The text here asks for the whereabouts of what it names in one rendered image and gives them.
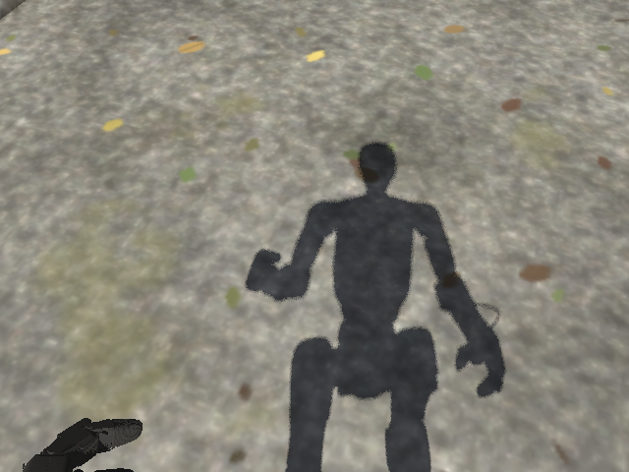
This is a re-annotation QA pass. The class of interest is robot left hand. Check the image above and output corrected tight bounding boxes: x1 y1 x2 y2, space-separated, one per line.
23 418 143 472

